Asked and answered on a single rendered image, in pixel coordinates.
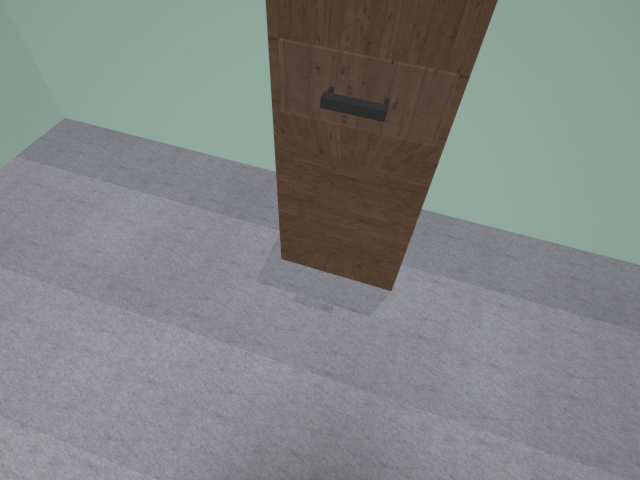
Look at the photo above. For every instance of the drawer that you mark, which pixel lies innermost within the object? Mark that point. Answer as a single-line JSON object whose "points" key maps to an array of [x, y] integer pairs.
{"points": [[418, 95]]}

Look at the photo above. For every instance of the cabinet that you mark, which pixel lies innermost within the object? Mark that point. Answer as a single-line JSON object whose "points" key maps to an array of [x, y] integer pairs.
{"points": [[349, 198]]}

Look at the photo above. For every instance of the handle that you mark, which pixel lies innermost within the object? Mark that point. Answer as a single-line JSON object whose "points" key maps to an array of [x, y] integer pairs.
{"points": [[354, 106]]}

